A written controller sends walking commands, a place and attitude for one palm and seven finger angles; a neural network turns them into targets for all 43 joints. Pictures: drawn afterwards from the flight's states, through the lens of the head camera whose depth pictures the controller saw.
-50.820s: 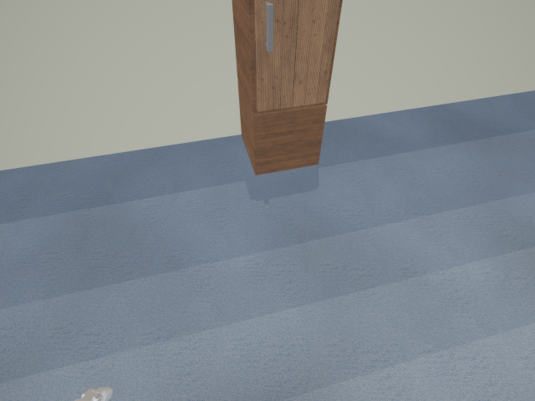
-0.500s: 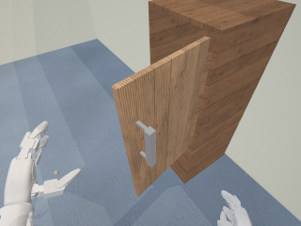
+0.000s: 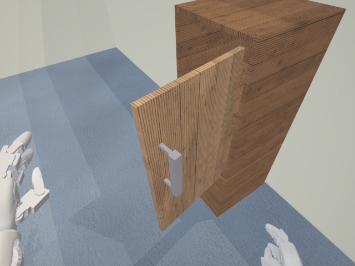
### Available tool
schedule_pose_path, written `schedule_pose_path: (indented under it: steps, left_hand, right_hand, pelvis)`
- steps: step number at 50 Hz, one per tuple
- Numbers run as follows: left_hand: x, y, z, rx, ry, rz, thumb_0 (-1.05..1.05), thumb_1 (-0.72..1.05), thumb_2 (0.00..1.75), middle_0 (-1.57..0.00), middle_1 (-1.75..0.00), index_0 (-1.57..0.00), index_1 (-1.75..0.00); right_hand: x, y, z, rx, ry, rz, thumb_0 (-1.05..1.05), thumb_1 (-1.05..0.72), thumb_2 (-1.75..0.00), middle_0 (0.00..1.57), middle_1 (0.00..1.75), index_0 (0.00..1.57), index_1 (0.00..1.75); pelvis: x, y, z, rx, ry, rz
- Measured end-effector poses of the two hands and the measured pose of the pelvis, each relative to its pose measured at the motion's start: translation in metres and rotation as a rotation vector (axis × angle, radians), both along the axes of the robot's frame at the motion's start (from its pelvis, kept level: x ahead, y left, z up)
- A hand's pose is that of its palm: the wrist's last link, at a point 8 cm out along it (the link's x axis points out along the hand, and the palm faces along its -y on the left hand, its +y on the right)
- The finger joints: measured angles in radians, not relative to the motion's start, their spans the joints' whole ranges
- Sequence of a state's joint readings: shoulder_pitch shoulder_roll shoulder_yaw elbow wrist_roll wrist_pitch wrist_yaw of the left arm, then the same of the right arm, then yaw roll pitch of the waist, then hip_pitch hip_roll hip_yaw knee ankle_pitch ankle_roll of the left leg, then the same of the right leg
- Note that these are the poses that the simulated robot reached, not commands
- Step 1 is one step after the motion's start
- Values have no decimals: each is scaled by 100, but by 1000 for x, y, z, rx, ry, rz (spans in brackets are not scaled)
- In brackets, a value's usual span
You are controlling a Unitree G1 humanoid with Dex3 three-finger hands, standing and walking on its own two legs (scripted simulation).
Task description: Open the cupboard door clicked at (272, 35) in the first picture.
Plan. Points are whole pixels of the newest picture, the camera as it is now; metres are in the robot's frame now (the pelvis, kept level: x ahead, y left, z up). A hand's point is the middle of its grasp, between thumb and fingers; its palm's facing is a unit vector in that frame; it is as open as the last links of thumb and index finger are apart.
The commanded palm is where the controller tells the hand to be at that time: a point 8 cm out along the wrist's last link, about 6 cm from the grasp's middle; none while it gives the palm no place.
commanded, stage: draw the hand back to the body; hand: left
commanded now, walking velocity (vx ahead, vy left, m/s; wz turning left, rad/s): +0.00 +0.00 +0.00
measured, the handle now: (170, 170) +0.33 +0.07 +0.03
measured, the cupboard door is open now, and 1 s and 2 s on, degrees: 100 100 100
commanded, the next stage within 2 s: step back with the hand held close in 0.14 s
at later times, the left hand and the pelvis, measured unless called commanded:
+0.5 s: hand (50, 195) +0.18 +0.25 +0.14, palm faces +0.37 -0.79 -0.48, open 7.4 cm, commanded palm +0.12 +0.29 +0.17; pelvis -0.02 +0.00 +0.00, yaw -2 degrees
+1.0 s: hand (3, 246) +0.10 +0.28 +0.14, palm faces +0.49 -0.75 -0.44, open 7.4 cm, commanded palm +0.04 +0.31 +0.17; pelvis -0.09 +0.01 -0.02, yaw +2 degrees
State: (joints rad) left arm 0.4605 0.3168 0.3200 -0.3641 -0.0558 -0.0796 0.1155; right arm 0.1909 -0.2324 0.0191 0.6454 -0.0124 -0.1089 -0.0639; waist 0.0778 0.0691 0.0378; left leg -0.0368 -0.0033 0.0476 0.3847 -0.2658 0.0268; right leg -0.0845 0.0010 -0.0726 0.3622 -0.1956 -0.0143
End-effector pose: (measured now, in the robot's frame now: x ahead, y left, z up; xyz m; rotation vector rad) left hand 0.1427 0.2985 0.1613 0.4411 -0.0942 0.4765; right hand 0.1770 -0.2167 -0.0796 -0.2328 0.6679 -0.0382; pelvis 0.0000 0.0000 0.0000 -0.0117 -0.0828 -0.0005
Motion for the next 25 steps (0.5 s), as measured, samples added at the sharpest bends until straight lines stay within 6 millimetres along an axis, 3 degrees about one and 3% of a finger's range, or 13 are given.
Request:
schedule_pose_path:
  steps: [14, 19, 25]
  left_hand:
    - [-9, -8, 3, 4, -20, 0, 1, 89, 90, -21, -31, -21, -30]
    - [-5, -6, 16, 84, -51, -25, 1, 89, 90, -21, -31, -21, -30]
    - [0, -10, 4, 101, 37, -103, 1, 89, 90, -21, -30, -20, -30]
  right_hand:
    - [-15, -11, -1, 0, -2, -15, 1, -90, -90, 20, 30, 20, 30]
    - [-20, -14, 1, 4, 6, -35, 1, -90, -90, 20, 30, 20, 30]
    - [-35, -24, -2, -20, 45, -106, 1, -90, -90, 20, 30, 20, 30]
  pelvis:
    - [-10, -10, 0, 0, -19, -3]
    - [-16, -10, 0, -10, 28, -9]
    - [-25, -1, -1, -6, 76, -27]
